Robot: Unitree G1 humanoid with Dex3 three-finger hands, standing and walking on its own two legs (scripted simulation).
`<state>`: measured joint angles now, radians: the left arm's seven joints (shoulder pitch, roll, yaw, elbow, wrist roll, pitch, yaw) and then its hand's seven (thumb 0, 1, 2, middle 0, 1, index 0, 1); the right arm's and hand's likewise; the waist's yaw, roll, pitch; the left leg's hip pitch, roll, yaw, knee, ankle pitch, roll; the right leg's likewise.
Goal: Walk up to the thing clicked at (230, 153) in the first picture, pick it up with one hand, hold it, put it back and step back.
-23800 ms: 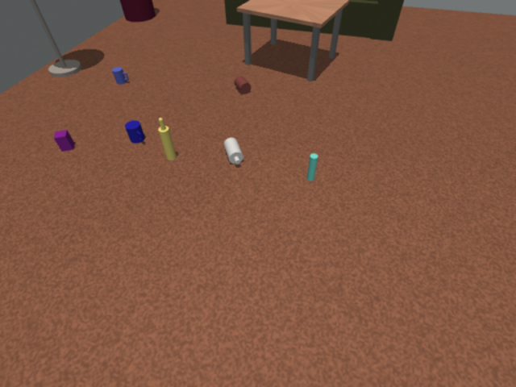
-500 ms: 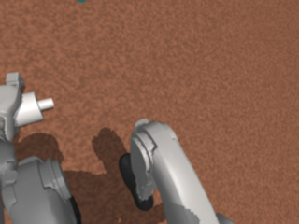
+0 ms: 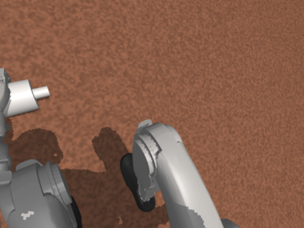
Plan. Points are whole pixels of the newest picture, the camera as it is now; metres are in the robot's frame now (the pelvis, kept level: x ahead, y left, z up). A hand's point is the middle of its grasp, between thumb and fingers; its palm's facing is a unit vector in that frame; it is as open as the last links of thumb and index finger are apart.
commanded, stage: close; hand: left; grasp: from above
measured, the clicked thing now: (12, 99) +0.48 +0.21 -0.27
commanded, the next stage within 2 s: settle in 1.32 s
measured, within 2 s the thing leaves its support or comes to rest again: leaves its support in 1.68 s
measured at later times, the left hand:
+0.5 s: hand out of the picture +0.45 +0.24 -0.25, palm faces -0.44 -0.12 -0.89, open 11.8 cm
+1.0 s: hand out of the picture +0.44 +0.24 -0.25, palm faces -0.44 -0.08 -0.90, open 11.8 cm
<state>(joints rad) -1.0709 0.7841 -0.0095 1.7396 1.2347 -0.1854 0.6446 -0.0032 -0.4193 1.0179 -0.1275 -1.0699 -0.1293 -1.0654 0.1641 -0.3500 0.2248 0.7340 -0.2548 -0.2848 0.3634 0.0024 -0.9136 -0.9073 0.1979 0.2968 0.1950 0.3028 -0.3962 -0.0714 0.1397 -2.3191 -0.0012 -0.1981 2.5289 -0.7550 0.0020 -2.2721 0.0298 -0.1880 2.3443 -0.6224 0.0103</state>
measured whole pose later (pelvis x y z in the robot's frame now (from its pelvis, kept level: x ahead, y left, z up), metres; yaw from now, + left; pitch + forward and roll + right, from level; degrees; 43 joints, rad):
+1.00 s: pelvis -0.01 +0.00 +0.00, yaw -1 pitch +29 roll -13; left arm -1.06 0.80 -0.02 1.76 1.27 -0.20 0.73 -0.01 -0.23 0.92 -0.35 -0.97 -0.32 -0.96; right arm 0.13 -0.35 0.25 0.69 -0.27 -0.30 0.35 0.00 -0.91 -0.91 0.20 0.30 0.19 0.30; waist -0.40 -0.09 0.15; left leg -2.31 0.00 -0.20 2.52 -0.73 0.01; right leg -2.25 0.04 -0.19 2.32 -0.60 0.02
